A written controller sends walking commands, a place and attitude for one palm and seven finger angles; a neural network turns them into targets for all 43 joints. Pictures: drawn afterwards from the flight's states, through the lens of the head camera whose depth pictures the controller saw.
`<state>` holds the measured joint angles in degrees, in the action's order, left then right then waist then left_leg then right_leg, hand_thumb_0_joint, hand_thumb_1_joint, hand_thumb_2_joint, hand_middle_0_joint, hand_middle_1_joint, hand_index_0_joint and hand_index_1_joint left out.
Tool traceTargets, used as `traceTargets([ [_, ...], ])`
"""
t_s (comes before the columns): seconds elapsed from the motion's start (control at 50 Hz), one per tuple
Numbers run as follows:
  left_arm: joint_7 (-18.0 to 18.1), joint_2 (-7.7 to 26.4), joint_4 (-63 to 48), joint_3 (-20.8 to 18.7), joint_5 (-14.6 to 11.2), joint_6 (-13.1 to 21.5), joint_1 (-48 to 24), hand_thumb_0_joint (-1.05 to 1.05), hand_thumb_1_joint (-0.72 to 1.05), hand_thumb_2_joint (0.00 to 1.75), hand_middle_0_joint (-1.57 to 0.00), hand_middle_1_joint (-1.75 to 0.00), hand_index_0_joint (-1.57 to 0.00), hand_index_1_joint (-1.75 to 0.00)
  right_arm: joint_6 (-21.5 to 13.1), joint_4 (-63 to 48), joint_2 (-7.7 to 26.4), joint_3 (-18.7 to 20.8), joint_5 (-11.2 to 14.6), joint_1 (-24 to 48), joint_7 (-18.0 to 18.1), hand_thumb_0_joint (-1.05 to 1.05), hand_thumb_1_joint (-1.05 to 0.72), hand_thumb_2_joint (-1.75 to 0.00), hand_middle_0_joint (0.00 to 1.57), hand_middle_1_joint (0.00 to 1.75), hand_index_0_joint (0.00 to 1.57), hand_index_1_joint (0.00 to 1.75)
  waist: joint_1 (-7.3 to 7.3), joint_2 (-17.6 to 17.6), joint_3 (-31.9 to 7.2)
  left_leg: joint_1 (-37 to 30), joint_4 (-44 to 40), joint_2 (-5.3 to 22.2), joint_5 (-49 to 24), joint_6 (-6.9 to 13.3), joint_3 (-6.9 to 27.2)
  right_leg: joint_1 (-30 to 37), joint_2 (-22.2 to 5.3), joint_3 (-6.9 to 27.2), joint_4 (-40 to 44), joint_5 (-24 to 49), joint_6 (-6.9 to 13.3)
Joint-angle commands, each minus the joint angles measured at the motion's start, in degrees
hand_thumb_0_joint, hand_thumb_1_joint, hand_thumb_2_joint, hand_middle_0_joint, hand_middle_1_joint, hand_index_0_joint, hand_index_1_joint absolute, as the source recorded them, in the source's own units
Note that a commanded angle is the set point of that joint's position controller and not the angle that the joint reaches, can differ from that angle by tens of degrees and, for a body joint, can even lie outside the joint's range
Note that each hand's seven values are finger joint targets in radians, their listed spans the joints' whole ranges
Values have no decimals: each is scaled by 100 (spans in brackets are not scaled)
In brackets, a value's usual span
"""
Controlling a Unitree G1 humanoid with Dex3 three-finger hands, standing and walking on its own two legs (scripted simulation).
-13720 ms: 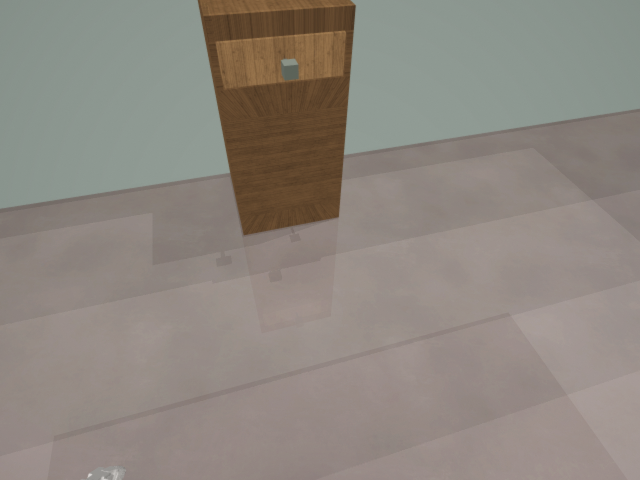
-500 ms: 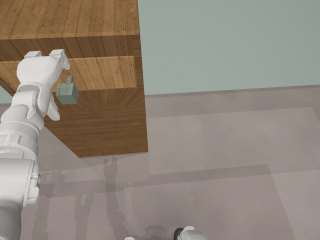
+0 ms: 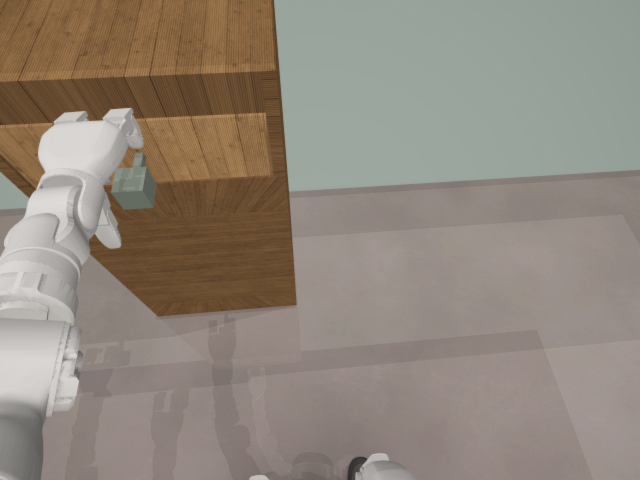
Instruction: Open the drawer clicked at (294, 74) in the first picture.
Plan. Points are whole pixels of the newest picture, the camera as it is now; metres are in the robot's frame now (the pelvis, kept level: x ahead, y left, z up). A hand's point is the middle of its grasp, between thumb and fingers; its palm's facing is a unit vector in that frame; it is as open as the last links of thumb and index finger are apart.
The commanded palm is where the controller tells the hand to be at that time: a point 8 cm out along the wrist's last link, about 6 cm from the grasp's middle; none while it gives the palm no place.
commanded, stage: lower the fingers behind the handle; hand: left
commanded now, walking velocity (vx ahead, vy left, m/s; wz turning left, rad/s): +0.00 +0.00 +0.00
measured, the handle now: (137, 176) +0.54 +0.25 -0.01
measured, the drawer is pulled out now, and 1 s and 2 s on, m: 0.00 0.00 0.00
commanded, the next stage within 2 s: close the thumb around the handle in 1.46 s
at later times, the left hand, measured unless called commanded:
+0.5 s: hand (120, 195) +0.49 +0.25 +0.01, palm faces -0.09 -0.02 -1.00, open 13.8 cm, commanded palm +0.48 +0.25 +0.06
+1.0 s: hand (128, 209) +0.49 +0.26 -0.02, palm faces -0.08 -0.02 -1.00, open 13.9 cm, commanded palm +0.48 +0.25 +0.03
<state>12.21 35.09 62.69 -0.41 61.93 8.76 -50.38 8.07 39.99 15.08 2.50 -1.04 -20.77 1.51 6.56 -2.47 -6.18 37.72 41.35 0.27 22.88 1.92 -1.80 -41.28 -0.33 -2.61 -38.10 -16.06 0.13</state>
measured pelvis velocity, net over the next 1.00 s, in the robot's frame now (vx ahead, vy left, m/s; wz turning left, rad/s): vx -0.02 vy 0.00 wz -0.01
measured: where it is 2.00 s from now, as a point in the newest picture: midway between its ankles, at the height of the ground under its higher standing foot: outside the picture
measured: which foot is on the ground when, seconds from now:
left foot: down 0.00-1.00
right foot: down 0.00-1.00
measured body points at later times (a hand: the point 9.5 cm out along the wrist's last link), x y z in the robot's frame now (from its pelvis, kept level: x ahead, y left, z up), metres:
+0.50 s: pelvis -0.01 +0.00 -0.01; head +0.12 +0.00 +0.42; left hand +0.49 +0.25 +0.07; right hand -0.02 -0.28 -0.14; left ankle -0.04 +0.10 -0.71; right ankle +0.01 -0.12 -0.71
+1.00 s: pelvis -0.02 +0.00 -0.03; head +0.12 +0.01 +0.40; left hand +0.49 +0.25 +0.04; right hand -0.03 -0.27 -0.15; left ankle -0.04 +0.10 -0.71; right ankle +0.01 -0.12 -0.71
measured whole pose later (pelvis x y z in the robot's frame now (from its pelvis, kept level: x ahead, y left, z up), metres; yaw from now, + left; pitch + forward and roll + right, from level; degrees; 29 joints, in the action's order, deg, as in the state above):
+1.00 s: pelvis -0.02 +0.00 -0.03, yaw +0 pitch +25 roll -2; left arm 19.1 35.3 66.1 -2.5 64.3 9.5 -50.8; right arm 7.0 41.2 15.3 2.1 -2.9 -20.6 0.4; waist 8.5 -2.5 -7.8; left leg 51.0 53.1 0.7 26.8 2.2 -1.4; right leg -54.1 -0.3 -2.9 -48.5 -19.0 0.0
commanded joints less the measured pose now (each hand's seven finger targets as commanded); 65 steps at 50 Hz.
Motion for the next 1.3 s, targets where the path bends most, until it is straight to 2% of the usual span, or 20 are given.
traceTargets([
  [0.0, 209, 1547, -1084, -382, -41, 189, -2463, 0, -50, 30, -30, -120, -30, -120, -103, -225, 1021, 333, -37, -903, 124, 0, -90, -90, 20, 30, 20, 30, 99, -262, -2417, -982, -190, -128, -2683, 50, 177, 1508, 237, 147, 80, 1817, 186],
  [0.14, 504, 1705, -1037, -617, 42, 205, -2217, 0, -50, 30, -30, -120, -30, -120, -94, -218, 1046, 352, -110, -916, 52, 0, -90, -90, 20, 30, 20, 30, -2, -407, -2762, -854, 66, -126, -3048, 14, 187, 1375, 250, 124, -195, 1991, 193],
  [0.26, 607, 1735, -1038, -630, 45, 74, -2412, 0, -50, 30, -30, -120, -30, -120, -82, -159, 1093, 364, -124, -928, 36, 0, -90, -90, 20, 30, 20, 30, 104, -299, -2818, -788, 163, -103, -2981, 24, 196, 1292, 257, 126, -236, 1987, 173],
  [0.28, 619, 1713, -1146, -559, 70, 92, -2560, 0, -50, 30, -30, -120, -30, -120, -89, -158, 1087, 368, -128, -952, 40, 0, -90, -90, 20, 30, 20, 30, 135, -465, -2940, -891, 171, -100, -2967, 18, 210, 1244, 256, 138, -237, 1946, 166],
  [0.32, 616, 1664, -1042, -548, 64, 85, -2445, 0, -50, 30, -30, -120, -30, -120, -95, -135, 1081, 357, -124, -950, 38, 0, -90, -90, 20, 30, 20, 30, 125, -434, -2820, -826, 189, -101, -2865, 20, 206, 1172, 265, 126, -247, 1856, 173],
  [0.38, 622, 1522, -909, -395, 58, 98, -2588, 0, -50, 30, -30, -120, -30, -120, -109, -118, 1081, 344, -119, -959, 60, 0, -90, -90, 20, 30, 20, 30, 251, -362, -2628, -705, 208, -104, -2573, 36, 237, 961, 267, 115, -239, 1641, 164],
  [0.42, 643, 1758, -877, -604, 100, 113, -2430, 0, -50, 30, -30, -120, -30, -120, -118, -106, 1102, 325, -136, -966, 53, 0, -90, -90, 20, 30, 20, 30, 128, -411, -2755, -703, 251, -109, -2625, 22, 258, 960, 270, 105, -325, 1613, 187],
  [0.46, 653, 1481, -808, -422, 89, 114, -2521, 0, -50, 30, -30, -120, -30, -120, -130, -111, 1068, 335, -141, -991, 44, 0, -90, -90, 20, 30, 20, 30, 225, -407, -2700, -674, 318, -103, -2673, 20, 261, 814, 273, 83, -352, 1618, 184],
  [0.54, 715, 1572, -748, -443, 136, 74, -2601, 0, -50, 30, -30, -120, -30, -120, -140, -101, 1093, 322, -158, -1023, 37, 0, -90, -90, 20, 30, 20, 30, 261, -414, -2741, -603, 405, -86, -2629, 8, 299, 660, 280, 64, -454, 1550, 177],
  [0.58, 750, 1622, -802, -521, 131, 90, -2575, 0, -50, 30, -30, -120, -30, -120, -147, -100, 1100, 329, -177, -1053, 18, 0, -90, -90, 20, 30, 20, 30, 218, -465, -2970, -646, 486, -88, -2727, 7, 299, 680, 283, 79, -516, 1613, 173],
  [0.74, 852, 1686, -838, -666, 138, 8, -2265, 0, -50, 30, -30, -120, -30, -120, -111, -73, 1108, 312, -214, -1022, -44, 0, -90, -90, 20, 30, 20, 30, 91, -479, -3023, -456, 608, -70, -2903, -8, 284, 719, 289, 72, -669, 1766, 175],
  [0.84, 881, 1538, -711, -528, 147, -29, -2268, 0, -50, 30, -30, -120, -30, -120, -108, -52, 1116, 318, -187, -997, -38, 0, -90, -90, 20, 30, 20, 30, 225, -237, -2764, -199, 637, -79, -2423, 39, 271, 581, 289, 80, -649, 1532, 162],
  [0.88, 893, 1566, -809, -478, 173, 31, -2538, 0, -50, 30, -30, -120, -30, -120, -135, -42, 1118, 318, -189, -1014, -13, 0, -90, -90, 20, 30, 20, 30, 286, -411, -2856, -226, 674, -83, -2318, 33, 303, 445, 273, 86, -689, 1422, 163],
  [0.9, 894, 1607, -746, -514, 193, 43, -2453, 0, -50, 30, -30, -120, -30, -120, -148, -26, 1117, 312, -191, -1010, -14, 0, -90, -90, 20, 30, 20, 30, 227, -508, -2835, -229, 692, -90, -2287, 20, 315, 366, 279, 70, -723, 1334, 182],
  [0.98, 935, 1508, -630, -472, 203, 71, -2487, 0, -50, 30, -30, -120, -30, -120, -192, 51, 1110, 327, -225, -1087, -16, 0, -90, -90, 20, 30, 20, 30, 311, -612, -2986, -376, 885, -49, -2664, -23, 395, 46, 289, 23, -878, 1398, 180],
  [1.02, 917, 1463, -465, -434, 189, 8, -2428, 0, -50, 30, -30, -120, -30, -120, -192, 42, 1110, 302, -219, -1066, -37, 0, -90, -90, 20, 30, 20, 30, 307, -553, -2753, -156, 898, -60, -2434, -14, 357, -4, 296, 16, -881, 1291, 182],
  [1.1, 929, 1457, -702, -420, 233, -41, -2609, 0, -50, 30, -30, -120, -30, -120, -201, 13, 1108, 320, -229, -1115, -52, 0, -90, -90, 20, 30, 20, 30, 286, -771, -3126, -433, 978, -25, -2764, -61, 433, -76, 303, -15, -964, 1365, 185],
  [1.18, 865, 1354, -633, -350, 166, -134, -2525, 0, -50, 30, -30, -120, -30, -120, -187, -4, 1100, 311, -203, -1113, -52, 0, -90, -90, 20, 30, 20, 30, 346, -576, -3076, -375, 974, -31, -2688, -19, 408, 34, 319, 0, -899, 1402, 166],
  [1.24, 795, 1594, -561, -452, 151, -172, -2487, 0, -50, 30, -30, -120, -30, -120, -173, -20, 1125, 259, -184, -1067, -30, 0, -90, -90, 20, 30, 20, 30, 310, -481, -2857, -100, 876, -67, -2290, 26, 353, 183, 309, 17, -847, 1295, 168],
  [1.28, 755, 1741, -675, -541, 163, -113, -2483, 0, -50, 30, -30, -120, -30, -120, -175, -46, 1119, 244, -182, -1087, -11, 0, -90, -90, 20, 30, 20, 30, 249, -537, -3009, -80, 865, -86, -2380, 37, 336, 357, 292, 44, -875, 1443, 173],
])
